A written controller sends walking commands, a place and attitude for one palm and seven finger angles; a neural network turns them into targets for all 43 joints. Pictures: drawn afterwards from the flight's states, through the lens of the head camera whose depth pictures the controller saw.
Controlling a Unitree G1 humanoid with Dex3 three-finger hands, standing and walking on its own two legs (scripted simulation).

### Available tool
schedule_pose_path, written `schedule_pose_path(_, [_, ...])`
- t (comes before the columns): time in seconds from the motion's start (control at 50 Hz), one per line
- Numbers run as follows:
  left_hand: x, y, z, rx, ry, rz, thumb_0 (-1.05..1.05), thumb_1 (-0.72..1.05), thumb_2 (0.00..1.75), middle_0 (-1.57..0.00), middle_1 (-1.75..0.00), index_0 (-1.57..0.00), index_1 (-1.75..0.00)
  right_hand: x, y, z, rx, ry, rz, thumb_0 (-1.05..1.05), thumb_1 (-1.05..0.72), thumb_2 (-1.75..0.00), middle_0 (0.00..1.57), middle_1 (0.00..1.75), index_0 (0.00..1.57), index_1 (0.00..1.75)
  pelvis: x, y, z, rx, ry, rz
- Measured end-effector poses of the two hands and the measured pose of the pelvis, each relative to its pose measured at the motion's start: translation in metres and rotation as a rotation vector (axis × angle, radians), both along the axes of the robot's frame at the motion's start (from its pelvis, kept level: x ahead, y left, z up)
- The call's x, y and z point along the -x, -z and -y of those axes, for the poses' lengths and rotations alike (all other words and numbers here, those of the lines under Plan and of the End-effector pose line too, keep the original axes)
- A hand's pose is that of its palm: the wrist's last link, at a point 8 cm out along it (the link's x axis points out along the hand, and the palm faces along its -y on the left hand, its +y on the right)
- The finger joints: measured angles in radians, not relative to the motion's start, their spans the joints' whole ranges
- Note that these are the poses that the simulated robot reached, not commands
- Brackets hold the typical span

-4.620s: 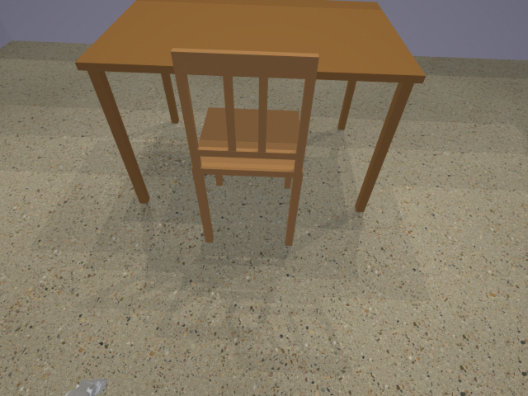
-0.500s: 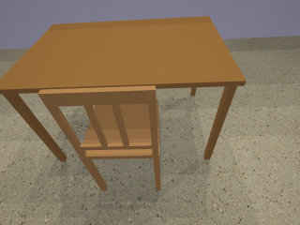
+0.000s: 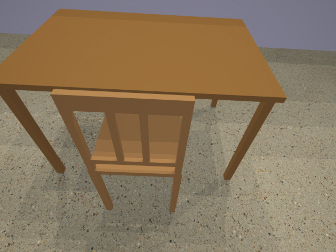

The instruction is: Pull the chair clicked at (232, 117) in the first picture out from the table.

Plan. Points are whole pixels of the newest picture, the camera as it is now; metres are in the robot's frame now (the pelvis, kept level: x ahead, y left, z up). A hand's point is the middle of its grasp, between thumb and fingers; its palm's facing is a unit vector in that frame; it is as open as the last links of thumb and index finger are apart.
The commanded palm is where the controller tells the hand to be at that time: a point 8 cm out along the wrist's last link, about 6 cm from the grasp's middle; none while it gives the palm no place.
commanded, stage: come to a stop and stand still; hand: left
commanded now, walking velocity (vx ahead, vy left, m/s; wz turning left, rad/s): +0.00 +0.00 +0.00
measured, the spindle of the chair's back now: (115, 138) +0.48 +0.22 -0.09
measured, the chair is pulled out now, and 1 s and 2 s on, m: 0.00 0.00 0.00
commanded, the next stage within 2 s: look again from close up in 0.66 s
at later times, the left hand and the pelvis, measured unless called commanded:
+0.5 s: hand out of the picture -0.05 +0.16 -0.17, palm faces +0.05 -0.98 -0.17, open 7.4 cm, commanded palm none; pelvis -0.02 +0.00 +0.01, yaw +0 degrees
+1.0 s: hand out of the picture -0.06 +0.15 -0.18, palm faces +0.04 -0.98 -0.17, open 7.4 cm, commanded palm none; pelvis -0.05 -0.01 +0.00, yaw +1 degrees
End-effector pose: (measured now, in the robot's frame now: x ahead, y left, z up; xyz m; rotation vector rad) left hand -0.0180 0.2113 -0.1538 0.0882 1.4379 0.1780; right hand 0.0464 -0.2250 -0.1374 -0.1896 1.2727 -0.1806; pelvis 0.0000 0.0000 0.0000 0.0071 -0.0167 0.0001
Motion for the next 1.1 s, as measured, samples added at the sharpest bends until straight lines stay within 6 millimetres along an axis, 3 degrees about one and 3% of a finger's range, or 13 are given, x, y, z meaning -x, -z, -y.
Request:
schedule_pose_path(0.18, [-0.011, -0.009, -0.02, -0.044, 0.029, 0.042, 0.01, 0.91, 0.9, -0.2, -0.3, -0.2, -0.3, 0.045, 0.004, -0.005, -0.025, 0.018, -0.091, 0.0, -0.93, -0.9, 0.2, 0.3, 0.2, 0.3, 0.009, -0.003, -0.005, -0.005, -0.003, 0.006])
schedule_pose_path(0.32, [0.005, -0.011, -0.017, -0.04, 0.033, 0.013, 0.01, 0.91, 0.9, -0.2, -0.3, -0.2, -0.3, 0.082, 0.006, -0.013, -0.059, 0.035, -0.169, 0.01, -0.92, -0.9, 0.19, 0.3, 0.2, 0.3, 0.017, -0.004, -0.003, -0.004, -0.005, 0.009])
schedule_pose_path(0.44, [0.024, -0.01, -0.005, -0.018, 0.023, -0.023, 0.01, 0.91, 0.9, -0.2, -0.3, -0.2, -0.3, 0.099, 0.006, -0.016, -0.074, 0.044, -0.199, 0.01, -0.91, -0.9, 0.2, 0.3, 0.2, 0.3, 0.022, -0.005, 0.0, -0.003, -0.008, 0.011])
schedule_pose_path(0.62, [0.05, -0.008, 0.015, 0.016, 0.002, -0.065, 0.01, 0.91, 0.9, -0.2, -0.3, -0.2, -0.3, 0.099, 0.005, -0.012, -0.075, 0.042, -0.187, 0.01, -0.91, -0.9, 0.19, 0.3, 0.2, 0.3, 0.028, -0.005, 0.006, -0.002, -0.01, 0.009])
schedule_pose_path(0.78, [0.059, -0.008, 0.025, 0.017, -0.003, -0.067, 0.01, 0.91, 0.9, -0.2, -0.3, -0.2, -0.3, 0.091, 0.007, -0.003, -0.068, 0.027, -0.162, 0.01, -0.92, -0.9, 0.19, 0.3, 0.2, 0.3, 0.03, -0.004, 0.011, 0.005, -0.014, 0.001])
schedule_pose_path(0.92, [0.057, -0.002, 0.018, 0.002, 0.032, -0.008, 0.01, 0.91, 0.9, -0.2, -0.3, -0.2, -0.3, 0.081, 0.006, 0.01, -0.035, 0.011, -0.074, 0.02, -0.92, -0.9, 0.19, 0.3, 0.2, 0.3, 0.043, 0.002, 0.01, 0.017, -0.021, 0.009])
schedule_pose_path(1.1, [0.048, 0.0, 0.002, -0.012, 0.043, 0.079, 0.01, 0.91, 0.9, -0.2, -0.3, -0.2, -0.3, 0.083, 0.005, 0.008, -0.032, -0.007, -0.031, 0.01, -0.93, -0.9, 0.19, 0.3, 0.2, 0.3, 0.057, 0.004, 0.006, 0.013, -0.022, 0.025])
